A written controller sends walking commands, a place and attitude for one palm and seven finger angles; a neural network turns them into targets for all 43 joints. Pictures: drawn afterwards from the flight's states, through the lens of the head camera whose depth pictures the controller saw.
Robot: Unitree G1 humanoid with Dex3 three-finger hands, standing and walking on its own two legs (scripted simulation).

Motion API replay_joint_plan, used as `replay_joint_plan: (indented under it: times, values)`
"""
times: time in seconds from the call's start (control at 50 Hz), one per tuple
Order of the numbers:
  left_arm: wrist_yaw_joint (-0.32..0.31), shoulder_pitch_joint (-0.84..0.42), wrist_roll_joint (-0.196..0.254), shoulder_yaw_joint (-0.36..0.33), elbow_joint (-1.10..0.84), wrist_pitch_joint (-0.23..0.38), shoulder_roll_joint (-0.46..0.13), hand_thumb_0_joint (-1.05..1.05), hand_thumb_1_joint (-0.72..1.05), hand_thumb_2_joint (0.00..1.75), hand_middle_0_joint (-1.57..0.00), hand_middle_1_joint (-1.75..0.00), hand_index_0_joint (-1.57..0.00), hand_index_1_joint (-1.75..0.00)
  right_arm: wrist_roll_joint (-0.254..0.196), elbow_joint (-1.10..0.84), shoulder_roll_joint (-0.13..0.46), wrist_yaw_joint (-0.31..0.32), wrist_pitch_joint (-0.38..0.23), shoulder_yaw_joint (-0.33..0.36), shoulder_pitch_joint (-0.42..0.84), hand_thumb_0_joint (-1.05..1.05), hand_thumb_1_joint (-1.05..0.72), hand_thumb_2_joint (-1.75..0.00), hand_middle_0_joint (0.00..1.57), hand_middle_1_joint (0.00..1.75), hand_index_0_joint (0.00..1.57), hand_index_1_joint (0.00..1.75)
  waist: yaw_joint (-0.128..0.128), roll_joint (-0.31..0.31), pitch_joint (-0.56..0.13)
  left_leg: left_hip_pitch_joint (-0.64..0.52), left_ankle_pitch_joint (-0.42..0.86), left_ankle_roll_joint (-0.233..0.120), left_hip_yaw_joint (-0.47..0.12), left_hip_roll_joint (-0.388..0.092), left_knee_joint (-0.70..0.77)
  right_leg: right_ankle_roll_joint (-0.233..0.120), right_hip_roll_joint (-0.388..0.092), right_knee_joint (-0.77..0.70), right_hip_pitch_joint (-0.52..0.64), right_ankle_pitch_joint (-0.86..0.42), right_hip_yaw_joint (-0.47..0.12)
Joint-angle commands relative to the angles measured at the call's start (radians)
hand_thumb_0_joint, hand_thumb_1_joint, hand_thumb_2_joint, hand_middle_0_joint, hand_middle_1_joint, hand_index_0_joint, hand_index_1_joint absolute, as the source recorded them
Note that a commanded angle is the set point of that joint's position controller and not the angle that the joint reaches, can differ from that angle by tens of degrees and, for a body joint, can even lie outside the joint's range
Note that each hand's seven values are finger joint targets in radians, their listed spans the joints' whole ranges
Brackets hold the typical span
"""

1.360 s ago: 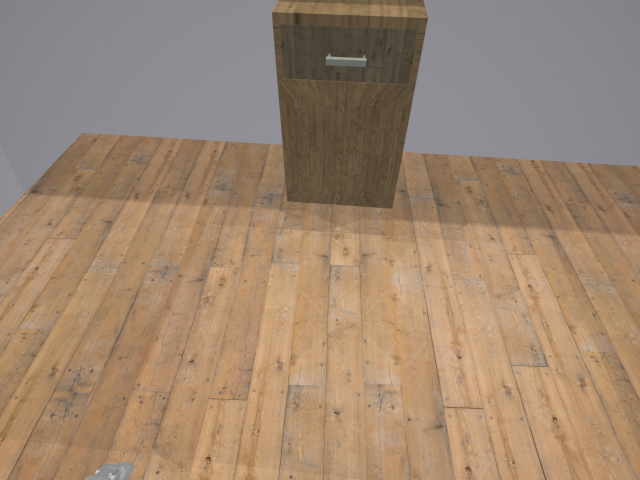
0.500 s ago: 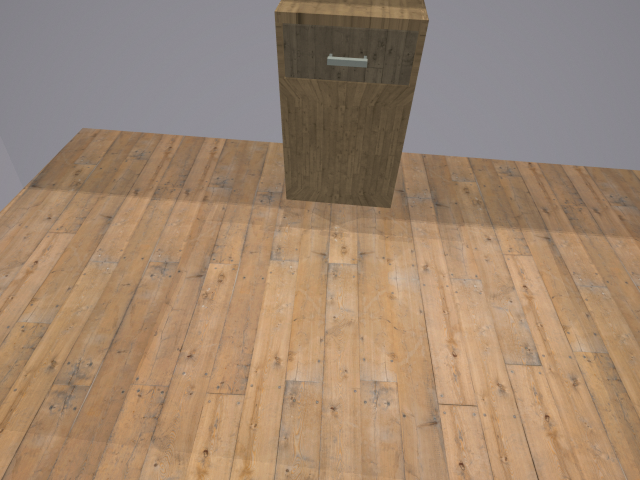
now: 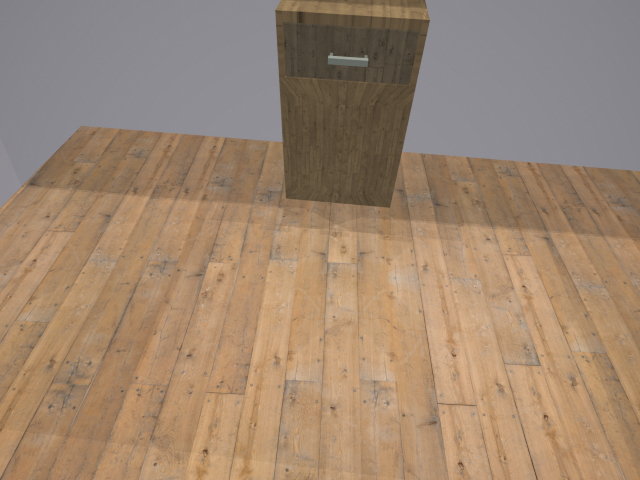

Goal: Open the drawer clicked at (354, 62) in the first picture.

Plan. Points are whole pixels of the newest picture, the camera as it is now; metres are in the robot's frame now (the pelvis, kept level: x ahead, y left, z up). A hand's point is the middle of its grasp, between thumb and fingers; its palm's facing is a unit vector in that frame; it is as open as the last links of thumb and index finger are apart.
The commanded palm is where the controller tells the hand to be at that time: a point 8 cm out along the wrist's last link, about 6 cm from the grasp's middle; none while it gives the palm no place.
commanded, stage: look at it before walking up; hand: left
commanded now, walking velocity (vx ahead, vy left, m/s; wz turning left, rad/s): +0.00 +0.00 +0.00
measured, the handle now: (348, 58) +1.41 -0.02 -0.08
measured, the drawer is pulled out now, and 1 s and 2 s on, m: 0.00 0.00 0.00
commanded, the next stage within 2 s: walk to a spot facing it in 0.08 s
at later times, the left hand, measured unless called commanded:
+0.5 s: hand out of the picture +0.05 +0.18 -0.18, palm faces -0.08 -0.97 -0.22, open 7.4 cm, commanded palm none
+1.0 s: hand (210, 435) +0.23 +0.19 -0.20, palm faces -0.19 -0.97 -0.17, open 7.4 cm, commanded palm none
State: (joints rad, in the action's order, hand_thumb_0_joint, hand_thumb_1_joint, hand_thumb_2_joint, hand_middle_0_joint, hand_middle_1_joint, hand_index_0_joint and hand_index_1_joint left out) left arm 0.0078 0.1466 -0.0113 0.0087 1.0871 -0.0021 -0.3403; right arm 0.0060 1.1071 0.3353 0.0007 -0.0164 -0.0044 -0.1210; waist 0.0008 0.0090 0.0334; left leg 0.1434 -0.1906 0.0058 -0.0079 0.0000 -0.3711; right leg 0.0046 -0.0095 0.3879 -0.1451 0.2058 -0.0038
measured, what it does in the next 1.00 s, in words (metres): walks ahead, turning right: left foot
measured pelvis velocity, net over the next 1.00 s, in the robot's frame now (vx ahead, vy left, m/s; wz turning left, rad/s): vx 0.23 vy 0.00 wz -0.30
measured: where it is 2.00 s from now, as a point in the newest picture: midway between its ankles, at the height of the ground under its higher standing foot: (375, 375)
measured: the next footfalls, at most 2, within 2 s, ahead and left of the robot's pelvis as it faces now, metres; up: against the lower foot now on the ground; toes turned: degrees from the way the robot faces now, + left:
left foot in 0.88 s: +0.35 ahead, +0.08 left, +0.00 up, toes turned -6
right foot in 1.34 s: +0.42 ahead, -0.22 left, +0.00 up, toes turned -34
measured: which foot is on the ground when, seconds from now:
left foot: down 0.00-0.50, up 0.52-0.86, down 0.88-1.00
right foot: down 0.00-0.88, up 0.90-1.00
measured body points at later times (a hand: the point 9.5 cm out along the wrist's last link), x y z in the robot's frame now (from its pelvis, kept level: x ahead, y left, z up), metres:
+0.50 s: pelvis +0.05 -0.02 -0.02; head +0.04 -0.03 +0.43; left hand +0.05 +0.23 -0.17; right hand +0.04 -0.27 -0.18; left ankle +0.01 +0.12 -0.75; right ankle +0.01 -0.12 -0.75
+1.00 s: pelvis +0.23 +0.00 -0.02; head +0.26 +0.01 +0.43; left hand +0.24 +0.24 -0.18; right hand +0.28 -0.24 -0.15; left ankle +0.31 +0.09 -0.75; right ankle +0.10 -0.09 -0.66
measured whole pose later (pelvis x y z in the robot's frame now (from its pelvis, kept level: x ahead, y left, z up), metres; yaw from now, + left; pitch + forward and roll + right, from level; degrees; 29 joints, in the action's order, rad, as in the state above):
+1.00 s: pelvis +0.23 +0.00 -0.02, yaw -17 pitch -1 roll +0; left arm 0.01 0.40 -0.03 -0.07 1.11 0.01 -0.19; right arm 0.02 0.97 0.12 0.01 -0.08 0.03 -0.14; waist -0.04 0.06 0.05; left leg 0.35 -0.26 -0.03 0.18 -0.07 -0.63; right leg -0.05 -0.02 1.21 -0.36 0.41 0.00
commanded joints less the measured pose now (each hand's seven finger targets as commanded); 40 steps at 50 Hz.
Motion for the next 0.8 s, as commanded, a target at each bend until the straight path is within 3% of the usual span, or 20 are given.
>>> replay_joint_plan:
  times: [0.0, 0.16, 0.2, 0.26, 0.32, 0.36, 0.38, 0.4, 0.42, 0.44, 0.46, 0.48, 0.5, 0.52, 0.54, 0.56, 0.62, 0.7, 0.76, 0.78]
  values:
    - [-0.016, -0.037, 0.0, -0.038, -0.057, 0.025, -0.203, 0.0, 0.9, 0.9, -0.2, -0.3, -0.2, -0.3, 0.001, -0.06, 0.211, 0.011, -0.02, 0.039, 0.048, 0.0, -0.9, -0.9, 0.2, 0.3, 0.2, 0.3, -0.005, -0.018, -0.054, -0.01, 0.098, -0.033, -0.098, -0.119, 0.069, -0.033, -0.108, -0.078, -0.01, -0.068, -0.097]
    - [-0.017, -0.033, -0.001, -0.038, -0.055, 0.025, -0.204, 0.0, 0.9, 0.9, -0.2, -0.3, -0.2, -0.3, 0.001, -0.057, 0.209, 0.011, -0.02, 0.039, 0.045, 0.0, -0.9, -0.9, 0.2, 0.3, 0.2, 0.3, -0.005, -0.007, -0.06, -0.017, 0.109, -0.033, -0.097, -0.12, 0.069, -0.032, -0.11, -0.077, -0.007, -0.081, -0.095]
    - [-0.02, 0.035, 0.0, -0.014, -0.027, 0.005, -0.082, 0.0, 0.9, 0.9, -0.2, -0.3, -0.2, -0.3, 0.009, -0.028, 0.086, 0.008, -0.004, 0.011, -0.021, 0.0, -0.9, -0.9, 0.2, 0.3, 0.2, 0.3, -0.003, -0.003, -0.072, -0.029, -0.003, -0.013, -0.062, -0.115, 0.046, -0.02, -0.097, -0.069, -0.025, 0.044, -0.102]
    - [-0.004, 0.074, -0.01, -0.026, -0.042, -0.012, -0.081, 0.0, 0.9, 0.9, -0.2, -0.3, -0.2, -0.3, 0.016, -0.037, 0.1, 0.006, 0.009, 0.027, -0.064, 0.0, -0.9, -0.9, 0.2, 0.3, 0.2, 0.3, -0.002, -0.027, 0.025, 0.039, -0.326, -0.028, -0.068, -0.128, 0.064, -0.037, -0.054, -0.029, -0.141, 0.295, -0.119]
    - [0.01, 0.118, -0.015, -0.042, -0.075, -0.01, -0.064, 0.0, 0.9, 0.9, -0.2, -0.3, -0.2, -0.3, 0.016, -0.063, 0.126, 0.006, 0.007, 0.049, -0.092, 0.0, -0.9, -0.9, 0.2, 0.3, 0.2, 0.3, -0.005, -0.062, 0.095, 0.073, -0.474, -0.071, -0.119, -0.183, 0.078, -0.051, -0.005, 0.077, -0.238, 0.34, -0.106]
    - [0.017, 0.134, -0.015, -0.047, -0.094, 0.002, -0.022, 0.0, 0.9, 0.9, -0.2, -0.3, -0.2, -0.3, 0.015, -0.071, 0.138, 0.011, -0.005, 0.064, -0.137, 0.0, -0.9, -0.9, 0.2, 0.3, 0.2, 0.3, 0.006, -0.122, 0.083, 0.034, -0.47, -0.119, -0.194, -0.26, 0.109, -0.044, 0.037, 0.226, -0.286, 0.257, -0.037]
    - [0.02, 0.136, -0.014, -0.05, -0.104, 0.008, 0.002, 0.0, 0.9, 0.9, -0.2, -0.3, -0.2, -0.3, 0.013, -0.075, 0.142, 0.012, -0.012, 0.072, -0.148, 0.0, -0.9, -0.9, 0.2, 0.3, 0.2, 0.3, 0.005, -0.164, 0.082, 0.022, -0.427, -0.141, -0.204, -0.302, 0.116, -0.036, 0.035, 0.28, -0.296, 0.218, 0.013]
    - [0.022, 0.147, -0.014, -0.052, -0.112, 0.013, 0.017, 0.0, 0.9, 0.9, -0.2, -0.3, -0.2, -0.3, 0.013, -0.079, 0.131, 0.012, -0.017, 0.075, -0.148, 0.0, -0.9, -0.9, 0.2, 0.3, 0.2, 0.3, -0.002, -0.175, 0.073, 0.012, -0.349, -0.152, -0.182, -0.315, 0.092, -0.032, 0.017, 0.281, -0.287, 0.219, 0.032]
    - [0.024, 0.163, -0.014, -0.057, -0.11, 0.018, 0.021, 0.0, 0.9, 0.9, -0.2, -0.3, -0.2, -0.3, 0.012, -0.082, 0.116, 0.011, -0.019, 0.075, -0.148, 0.0, -0.9, -0.9, 0.2, 0.3, 0.2, 0.3, -0.011, -0.146, 0.067, 0.054, -0.296, -0.143, -0.14, -0.304, 0.043, -0.032, 0.008, 0.248, -0.225, 0.213, 0.04]
    - [0.023, 0.237, -0.017, -0.062, -0.087, 0.024, 0.028, 0.0, 0.9, 0.9, -0.2, -0.3, -0.2, -0.3, 0.013, -0.089, 0.096, 0.011, -0.02, 0.071, -0.123, 0.0, -0.9, -0.9, 0.2, 0.3, 0.2, 0.3, -0.053, -0.097, 0.062, 0.144, -0.255, -0.107, -0.063, -0.257, -0.079, -0.041, 0.005, 0.152, -0.098, 0.167, 0.03]
    - [0.015, 0.331, -0.022, -0.075, -0.058, 0.036, -0.01, 0.0, 0.9, 0.9, -0.2, -0.3, -0.2, -0.3, 0.01, -0.109, 0.044, 0.009, -0.022, 0.062, -0.098, 0.0, -0.9, -0.9, 0.2, 0.3, 0.2, 0.3, -0.088, 0.071, 0.05, 0.307, -0.249, -0.045, 0.052, -0.152, -0.31, -0.093, -0.086, 0.025, 0.057, 0.196, -0.168]
    - [0.0, 0.452, -0.017, -0.096, -0.021, 0.049, -0.101, 0.0, 0.9, 0.9, -0.2, -0.3, -0.2, -0.3, 0.007, -0.157, -0.017, 0.002, -0.032, 0.049, -0.03, 0.0, -0.9, -0.9, 0.2, 0.3, 0.2, 0.3, -0.129, 0.37, 0.062, 0.567, -0.376, 0.008, 0.173, -0.029, -0.591, -0.196, -0.291, -0.152, 0.193, 0.143, -0.538]
    - [-0.016, 0.524, -0.005, -0.091, -0.003, 0.056, -0.089, 0.0, 0.9, 0.9, -0.2, -0.3, -0.2, -0.3, 0.014, -0.192, 0.01, 0.002, -0.04, 0.049, 0.063, 0.0, -0.9, -0.9, 0.2, 0.3, 0.2, 0.3, -0.161, 0.297, 0.086, 0.629, -0.385, -0.001, 0.059, -0.058, -0.71, -0.249, -0.34, -0.182, 0.183, -0.019, -0.661]
    - [-0.024, 0.511, -0.008, -0.085, 0.002, 0.058, -0.06, 0.0, 0.9, 0.9, -0.2, -0.3, -0.2, -0.3, 0.013, -0.192, -0.007, 0.002, -0.047, 0.051, 0.086, 0.0, -0.9, -0.9, 0.2, 0.3, 0.2, 0.3, -0.132, 0.145, 0.095, 0.669, -0.339, 0.001, 0.038, -0.084, -0.777, -0.288, -0.348, -0.142, 0.212, -0.149, -0.621]
    - [-0.027, 0.472, -0.014, -0.081, -0.009, 0.06, -0.04, 0.0, 0.9, 0.9, -0.2, -0.3, -0.2, -0.3, 0.013, -0.184, -0.028, 0.001, -0.049, 0.051, 0.062, 0.0, -0.9, -0.9, 0.2, 0.3, 0.2, 0.3, -0.098, 0.072, 0.074, 0.668, -0.287, 0.007, 0.027, -0.109, -0.781, -0.285, -0.325, -0.107, 0.225, -0.186, -0.527]
    - [-0.029, 0.437, -0.018, -0.076, -0.02, 0.063, -0.015, 0.0, 0.9, 0.9, -0.2, -0.3, -0.2, -0.3, 0.016, -0.173, -0.039, -0.003, -0.047, 0.052, 0.043, 0.0, -0.9, -0.9, 0.2, 0.3, 0.2, 0.3, -0.074, 0.053, 0.052, 0.635, -0.246, 0.015, 0.035, -0.119, -0.756, -0.265, -0.293, -0.1, 0.204, -0.2, -0.446]
    - [-0.028, 0.389, -0.018, -0.068, -0.024, 0.071, 0.02, 0.0, 0.9, 0.9, -0.2, -0.3, -0.2, -0.3, 0.012, -0.16, -0.08, -0.015, -0.03, 0.058, 0.017, 0.0, -0.9, -0.9, 0.2, 0.3, 0.2, 0.3, -0.034, 0.093, 0.065, 0.542, -0.14, 0.032, 0.076, -0.112, -0.669, -0.225, -0.231, -0.15, 0.086, -0.19, -0.318]
    - [-0.033, 0.399, -0.017, -0.067, -0.003, 0.075, 0.036, 0.0, 0.9, 0.9, -0.2, -0.3, -0.2, -0.3, 0.007, -0.189, -0.106, -0.027, -0.028, 0.059, 0.059, 0.0, -0.9, -0.9, 0.2, 0.3, 0.2, 0.3, -0.034, 0.117, 0.087, 0.477, -0.036, 0.026, 0.099, -0.095, -0.51, -0.188, -0.188, -0.17, 0.036, -0.219, -0.25]
    - [-0.033, 0.381, -0.018, -0.078, 0.002, 0.071, 0.025, 0.0, 0.9, 0.9, -0.2, -0.3, -0.2, -0.3, 0.003, -0.201, -0.113, -0.031, -0.041, 0.059, 0.072, 0.0, -0.9, -0.9, 0.2, 0.3, 0.2, 0.3, -0.036, 0.135, 0.074, 0.33, -0.024, 0.009, 0.122, -0.069, -0.351, -0.158, -0.172, -0.14, 0.012, -0.249, -0.209]
    - [-0.033, 0.368, -0.016, -0.08, 0.003, 0.071, 0.022, 0.0, 0.9, 0.9, -0.2, -0.3, -0.2, -0.3, 0.003, -0.197, -0.105, -0.026, -0.046, 0.061, 0.044, 0.0, -0.9, -0.9, 0.2, 0.3, 0.2, 0.3, -0.016, 0.132, 0.073, 0.256, -0.018, 0.001, 0.124, -0.059, -0.305, -0.155, -0.174, -0.107, -0.008, -0.29, -0.207]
